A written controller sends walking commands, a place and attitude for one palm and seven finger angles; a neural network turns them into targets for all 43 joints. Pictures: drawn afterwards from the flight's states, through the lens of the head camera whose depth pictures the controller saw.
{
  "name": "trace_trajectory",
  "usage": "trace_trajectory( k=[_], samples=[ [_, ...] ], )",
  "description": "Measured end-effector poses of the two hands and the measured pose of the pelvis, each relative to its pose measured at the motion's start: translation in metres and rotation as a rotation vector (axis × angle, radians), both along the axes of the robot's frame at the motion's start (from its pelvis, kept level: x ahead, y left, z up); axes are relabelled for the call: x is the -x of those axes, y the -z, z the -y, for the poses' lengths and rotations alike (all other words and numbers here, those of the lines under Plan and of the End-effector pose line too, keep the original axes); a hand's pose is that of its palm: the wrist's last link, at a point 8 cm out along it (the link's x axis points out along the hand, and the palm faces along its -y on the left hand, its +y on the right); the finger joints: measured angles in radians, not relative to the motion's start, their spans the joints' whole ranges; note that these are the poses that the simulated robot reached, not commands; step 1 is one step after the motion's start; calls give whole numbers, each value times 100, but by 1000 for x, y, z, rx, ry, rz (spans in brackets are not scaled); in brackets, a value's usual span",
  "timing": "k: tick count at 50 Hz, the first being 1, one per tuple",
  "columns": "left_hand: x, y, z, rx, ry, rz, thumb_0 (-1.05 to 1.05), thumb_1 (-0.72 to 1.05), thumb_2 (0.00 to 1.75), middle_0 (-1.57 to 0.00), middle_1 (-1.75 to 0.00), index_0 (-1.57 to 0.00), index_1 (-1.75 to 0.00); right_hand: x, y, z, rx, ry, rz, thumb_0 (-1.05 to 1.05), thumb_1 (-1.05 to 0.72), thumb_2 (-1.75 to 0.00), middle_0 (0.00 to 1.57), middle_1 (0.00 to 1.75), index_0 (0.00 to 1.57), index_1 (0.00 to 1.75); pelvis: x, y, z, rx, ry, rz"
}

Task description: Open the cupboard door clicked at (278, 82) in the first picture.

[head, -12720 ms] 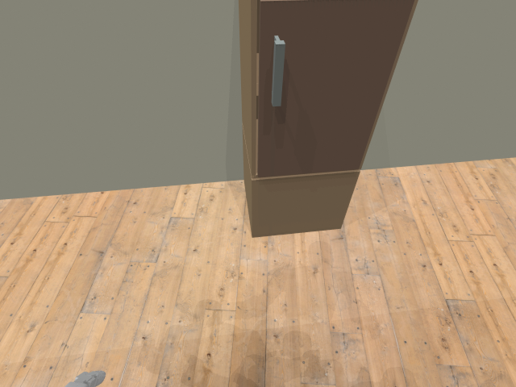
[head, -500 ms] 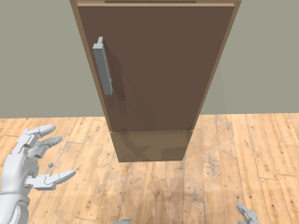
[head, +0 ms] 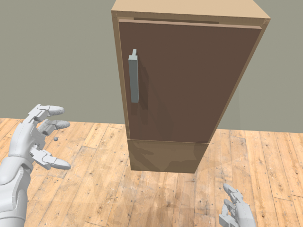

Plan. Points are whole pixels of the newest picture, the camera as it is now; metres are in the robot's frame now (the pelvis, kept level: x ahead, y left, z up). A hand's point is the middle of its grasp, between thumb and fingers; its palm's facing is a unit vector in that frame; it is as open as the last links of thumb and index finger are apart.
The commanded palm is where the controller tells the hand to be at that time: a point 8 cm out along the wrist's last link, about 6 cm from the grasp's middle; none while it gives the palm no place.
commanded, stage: raise the hand with hooked fingers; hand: left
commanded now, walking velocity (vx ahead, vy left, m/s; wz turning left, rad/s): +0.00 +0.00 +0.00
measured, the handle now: (134, 77) +0.55 +0.12 +0.10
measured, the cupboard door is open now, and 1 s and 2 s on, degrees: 0 0 0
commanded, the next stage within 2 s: move the hooked fingers beside the handle in 0.62 s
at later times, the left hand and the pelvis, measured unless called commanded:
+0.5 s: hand (56, 131) +0.29 +0.26 +0.12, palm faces +0.12 -0.99 -0.04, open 14.0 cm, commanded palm +0.26 +0.30 +0.12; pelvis -0.01 -0.02 +0.01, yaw +0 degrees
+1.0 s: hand (77, 120) +0.33 +0.23 +0.12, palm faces +0.09 -1.00 -0.04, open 14.0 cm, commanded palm +0.30 +0.27 +0.12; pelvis +0.00 -0.05 +0.00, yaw +0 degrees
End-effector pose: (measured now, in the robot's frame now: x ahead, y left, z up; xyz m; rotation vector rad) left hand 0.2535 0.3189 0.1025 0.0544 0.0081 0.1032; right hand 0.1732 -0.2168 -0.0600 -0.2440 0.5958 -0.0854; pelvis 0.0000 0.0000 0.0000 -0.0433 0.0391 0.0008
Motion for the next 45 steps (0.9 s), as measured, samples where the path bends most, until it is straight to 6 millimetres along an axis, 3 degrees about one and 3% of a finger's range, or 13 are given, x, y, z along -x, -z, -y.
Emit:
trace_trajectory(
  k=[9, 15, 22, 40, 45],
  samples=[
    [-15, -30, -19, -9, -10, 57, -1, -50, 30, -30, -120, -30, -120, 21, 1, 14, 35, 26, -62, 2, -90, -90, 21, 30, 21, 30, 2, -5, 1, -3, -6, 21],
    [-16, -20, -10, 20, 35, -11, -1, -50, 30, -30, -120, -30, -120, 32, 0, 31, 43, 66, -65, 2, -90, -90, 21, 30, 20, 30, 2, -7, 4, -7, 4, 18],
    [-9, -16, 3, 16, 0, 27, -1, -50, 30, -30, -120, -30, -120, 37, -3, 43, 57, 65, -71, 2, -90, -90, 21, 30, 20, 30, 4, -8, 13, -11, 7, 27],
    [-8, -21, 27, 16, -7, 24, -1, -51, 30, -30, -120, -31, -120, 27, 6, 59, 5, 65, -43, 2, -90, -90, 21, 30, 20, 30, 4, -7, 38, -25, 6, 26],
    [-21, -18, 30, 23, -20, 17, -1, -51, 30, -30, -120, -31, -120, 28, 9, 68, 20, 68, -64, 2, -90, -90, 21, 30, 20, 30, 5, -4, 44, -25, -4, 20]
  ],
)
